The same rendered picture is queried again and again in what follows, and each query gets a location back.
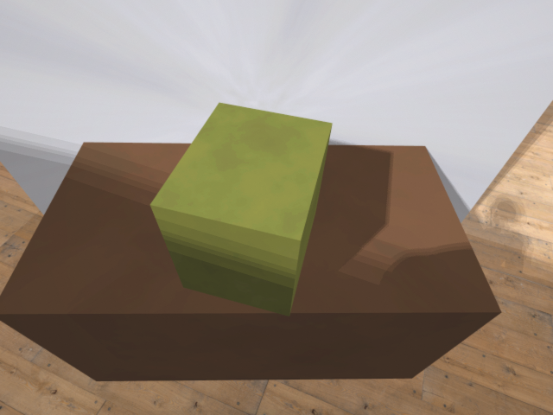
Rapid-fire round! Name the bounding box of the carton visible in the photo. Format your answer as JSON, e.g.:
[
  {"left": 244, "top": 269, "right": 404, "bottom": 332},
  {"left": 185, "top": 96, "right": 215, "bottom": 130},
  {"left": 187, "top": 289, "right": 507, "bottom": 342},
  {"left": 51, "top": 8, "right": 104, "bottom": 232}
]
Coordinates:
[{"left": 150, "top": 103, "right": 333, "bottom": 316}]

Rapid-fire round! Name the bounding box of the pedestal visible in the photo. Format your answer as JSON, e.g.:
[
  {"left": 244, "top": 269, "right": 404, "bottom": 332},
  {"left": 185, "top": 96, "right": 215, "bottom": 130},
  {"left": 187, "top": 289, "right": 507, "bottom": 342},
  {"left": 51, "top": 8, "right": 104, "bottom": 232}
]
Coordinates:
[{"left": 0, "top": 142, "right": 501, "bottom": 381}]

